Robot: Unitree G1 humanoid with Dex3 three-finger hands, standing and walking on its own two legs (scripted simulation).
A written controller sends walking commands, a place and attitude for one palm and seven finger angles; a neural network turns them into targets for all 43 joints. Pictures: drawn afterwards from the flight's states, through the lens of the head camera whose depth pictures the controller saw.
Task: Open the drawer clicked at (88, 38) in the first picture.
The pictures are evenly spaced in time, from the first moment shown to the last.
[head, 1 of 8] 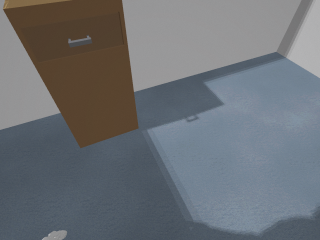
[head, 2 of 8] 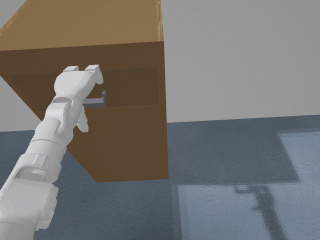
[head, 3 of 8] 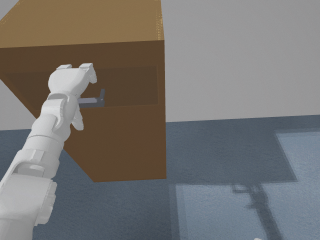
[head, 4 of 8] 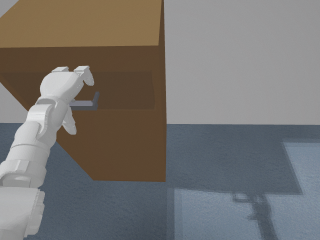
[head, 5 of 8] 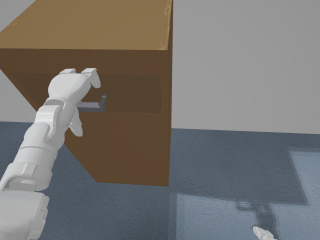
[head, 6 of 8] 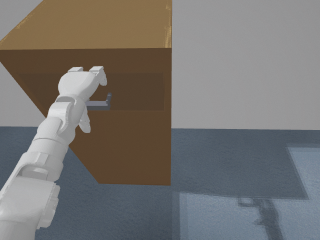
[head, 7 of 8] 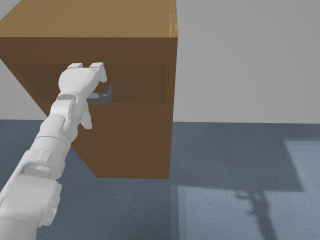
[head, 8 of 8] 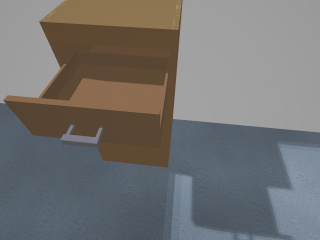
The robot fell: no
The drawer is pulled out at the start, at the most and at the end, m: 0.00 0.30 0.30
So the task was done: yes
